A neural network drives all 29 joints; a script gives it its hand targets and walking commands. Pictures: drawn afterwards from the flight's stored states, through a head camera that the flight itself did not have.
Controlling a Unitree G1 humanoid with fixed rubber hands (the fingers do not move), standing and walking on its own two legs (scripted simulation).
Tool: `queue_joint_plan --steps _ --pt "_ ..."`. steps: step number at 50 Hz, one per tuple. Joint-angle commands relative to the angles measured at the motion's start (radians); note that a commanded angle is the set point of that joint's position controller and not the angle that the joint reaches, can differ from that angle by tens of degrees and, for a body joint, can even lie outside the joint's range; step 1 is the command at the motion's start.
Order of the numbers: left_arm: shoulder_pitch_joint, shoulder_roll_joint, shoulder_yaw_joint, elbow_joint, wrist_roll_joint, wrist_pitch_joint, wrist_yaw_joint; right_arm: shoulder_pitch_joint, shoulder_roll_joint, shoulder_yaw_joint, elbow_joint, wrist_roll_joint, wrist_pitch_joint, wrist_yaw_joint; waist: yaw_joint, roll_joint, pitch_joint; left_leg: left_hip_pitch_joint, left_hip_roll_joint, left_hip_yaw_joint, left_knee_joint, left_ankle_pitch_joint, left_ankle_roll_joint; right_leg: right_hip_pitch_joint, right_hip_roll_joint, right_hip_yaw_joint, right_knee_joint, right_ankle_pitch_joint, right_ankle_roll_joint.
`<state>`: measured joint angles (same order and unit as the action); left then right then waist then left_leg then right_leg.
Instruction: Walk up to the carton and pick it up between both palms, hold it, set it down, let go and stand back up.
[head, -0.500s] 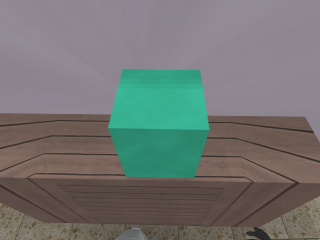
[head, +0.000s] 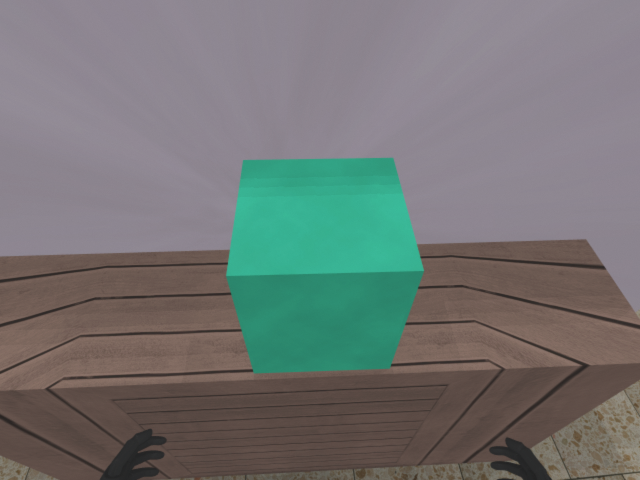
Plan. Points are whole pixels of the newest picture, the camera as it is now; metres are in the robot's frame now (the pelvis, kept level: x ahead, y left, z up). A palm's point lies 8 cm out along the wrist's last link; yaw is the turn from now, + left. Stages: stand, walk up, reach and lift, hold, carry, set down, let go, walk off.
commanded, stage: walk up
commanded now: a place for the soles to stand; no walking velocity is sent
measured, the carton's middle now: (320, 270) +0.40 +0.02 +0.02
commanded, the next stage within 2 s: reach and lift in 1.50 s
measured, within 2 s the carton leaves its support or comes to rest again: neither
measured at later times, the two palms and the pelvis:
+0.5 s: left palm out of the picture +0.08 +0.27 -0.09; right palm out of the picture +0.11 -0.26 -0.09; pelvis +0.00 +0.00 +0.00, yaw -1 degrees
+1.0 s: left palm out of the picture +0.13 +0.25 -0.09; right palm out of the picture +0.12 -0.27 -0.09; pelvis +0.02 -0.01 +0.00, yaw -2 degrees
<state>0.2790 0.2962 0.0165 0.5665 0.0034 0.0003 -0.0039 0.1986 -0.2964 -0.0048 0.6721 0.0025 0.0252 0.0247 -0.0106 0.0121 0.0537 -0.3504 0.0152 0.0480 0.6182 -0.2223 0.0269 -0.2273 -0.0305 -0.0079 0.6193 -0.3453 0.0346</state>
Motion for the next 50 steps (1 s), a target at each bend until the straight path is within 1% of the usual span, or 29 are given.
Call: queue_joint_plan --steps 1,4,5,6,7,14,16,18,27,28,30,34,37,40,41,42,44,47,49,50 --pt "0.04 0.121 0.042 -0.066 0.002 -0.015 0.002 -0.036 -0.14 -0.047 -0.082 0.002 -0.022 -0.001 0.014 0.017 -0.033 0.019 0.113 -0.173 -0.204 -0.101 0.048 -0.049 -0.048 0.062 -0.129 -0.014 -0.064" --pt "0.048 0.118 0.045 -0.06 0.006 -0.018 0.002 -0.035 -0.141 -0.049 -0.083 0.0 -0.023 0.001 0.018 0.04 -0.033 0.004 0.118 -0.188 -0.241 -0.193 0.047 -0.046 -0.036 0.054 -0.124 -0.037 -0.06" --pt "0.05 0.119 0.045 -0.057 0.007 -0.02 0.002 -0.034 -0.141 -0.051 -0.083 0.0 -0.022 0.001 0.017 0.045 -0.029 0.003 0.116 -0.186 -0.244 -0.207 0.045 -0.052 -0.036 0.057 -0.128 -0.041 -0.061" --pt "0.05 0.12 0.047 -0.056 0.008 -0.022 0.003 -0.029 -0.137 -0.05 -0.083 -0.002 -0.022 0.002 0.013 0.036 -0.025 0.007 0.117 -0.187 -0.246 -0.21 0.044 -0.058 -0.037 0.058 -0.129 -0.042 -0.061" --pt "0.052 0.118 0.047 -0.052 0.008 -0.023 0.003 -0.024 -0.141 -0.052 -0.082 -0.001 -0.022 0.002 0.012 0.045 -0.025 0.009 0.118 -0.187 -0.25 -0.22 0.044 -0.063 -0.034 0.059 -0.129 -0.045 -0.062" --pt "0.076 0.12 0.049 -0.034 0.01 -0.031 0.002 -0.002 -0.136 -0.052 -0.081 -0.007 -0.02 0.001 0.002 0.032 -0.046 0.05 0.111 -0.167 -0.225 -0.206 0.04 -0.09 -0.041 0.076 -0.148 -0.045 -0.067" --pt "0.08 0.121 0.049 -0.032 0.008 -0.032 0.002 0.002 -0.137 -0.052 -0.08 -0.007 -0.019 0.0 0.001 0.011 -0.034 0.06 0.11 -0.164 -0.213 -0.177 0.039 -0.104 -0.043 0.081 -0.153 -0.035 -0.067" --pt "0.087 0.119 0.05 -0.03 0.01 -0.031 0.0 0.023 -0.142 -0.055 -0.074 -0.009 -0.017 -0.001 -0.007 -0.004 -0.018 0.064 0.104 -0.165 -0.206 -0.189 0.035 -0.138 -0.047 0.091 -0.166 -0.066 -0.071" --pt "0.093 0.131 0.051 -0.035 0.008 -0.032 0.001 0.026 -0.133 -0.048 -0.073 -0.012 -0.024 -0.001 -0.001 -0.024 -0.038 0.089 0.094 -0.149 -0.159 -0.062 0.034 -0.127 -0.066 0.114 -0.167 0.012 -0.076" --pt "0.098 0.115 0.042 -0.021 -0.001 -0.029 -0.002 0.033 -0.117 -0.041 -0.069 -0.008 -0.03 -0.003 0.0 -0.033 -0.055 0.096 0.108 -0.16 -0.182 -0.088 0.028 -0.116 -0.058 0.103 -0.166 -0.003 -0.07" --pt "0.101 0.108 0.038 -0.02 0.0 -0.026 -0.003 0.026 -0.125 -0.04 -0.068 -0.006 -0.033 -0.005 0.007 -0.015 -0.041 0.071 0.108 -0.161 -0.192 -0.096 0.025 -0.094 -0.054 0.101 -0.163 0.016 -0.066" --pt "0.094 0.121 0.036 -0.015 0.002 -0.028 -0.003 0.029 -0.122 -0.037 -0.063 -0.005 -0.036 -0.009 0.009 -0.012 -0.045 0.089 0.1 -0.134 -0.176 -0.017 0.022 -0.078 -0.059 0.106 -0.159 0.073 -0.066" --pt "0.085 0.122 0.035 -0.012 0.002 -0.029 -0.001 0.034 -0.125 -0.037 -0.063 -0.004 -0.036 -0.011 0.007 0.001 -0.057 0.112 0.1 -0.12 -0.159 0.054 0.025 -0.07 -0.062 0.107 -0.154 0.115 -0.065" --pt "0.07 0.125 0.033 -0.013 0.001 -0.026 0.001 0.038 -0.12 -0.036 -0.061 -0.002 -0.035 -0.011 0.004 -0.02 -0.054 0.109 0.101 -0.115 -0.153 0.075 0.027 -0.067 -0.061 0.111 -0.155 0.125 -0.064" --pt "0.072 0.123 0.033 -0.011 0.001 -0.025 0.001 0.038 -0.118 -0.035 -0.061 -0.003 -0.034 -0.011 0.005 -0.022 -0.06 0.118 0.1 -0.113 -0.147 0.086 0.027 -0.067 -0.063 0.114 -0.157 0.133 -0.063" --pt "0.069 0.123 0.033 -0.01 0.001 -0.025 0.002 0.036 -0.12 -0.035 -0.061 -0.002 -0.034 -0.011 0.004 -0.01 -0.057 0.12 0.097 -0.109 -0.141 0.103 0.025 -0.067 -0.064 0.113 -0.157 0.144 -0.064" --pt "0.065 0.124 0.031 -0.011 0.001 -0.026 0.002 0.039 -0.118 -0.035 -0.061 -0.003 -0.035 -0.011 0.003 -0.017 -0.073 0.133 0.099 -0.105 -0.134 0.132 0.026 -0.057 -0.065 0.113 -0.156 0.161 -0.063" --pt "0.054 0.123 0.03 -0.012 0.001 -0.024 0.003 0.034 -0.118 -0.035 -0.063 -0.003 -0.034 -0.012 0.004 -0.019 -0.067 0.137 0.1 -0.1 -0.131 0.144 0.028 -0.059 -0.064 0.113 -0.156 0.167 -0.062" --pt "0.048 0.12 0.03 -0.012 0.0 -0.021 0.003 0.033 -0.119 -0.035 -0.06 -0.003 -0.033 -0.012 0.004 -0.031 -0.063 0.135 0.1 -0.101 -0.134 0.139 0.027 -0.06 -0.061 0.109 -0.157 0.155 -0.06" --pt "0.048 0.119 0.031 -0.011 0.0 -0.02 0.003 0.036 -0.122 -0.037 -0.06 -0.002 -0.033 -0.012 0.004 -0.021 -0.067 0.133 0.1 -0.104 -0.138 0.124 0.027 -0.057 -0.061 0.109 -0.158 0.145 -0.061"
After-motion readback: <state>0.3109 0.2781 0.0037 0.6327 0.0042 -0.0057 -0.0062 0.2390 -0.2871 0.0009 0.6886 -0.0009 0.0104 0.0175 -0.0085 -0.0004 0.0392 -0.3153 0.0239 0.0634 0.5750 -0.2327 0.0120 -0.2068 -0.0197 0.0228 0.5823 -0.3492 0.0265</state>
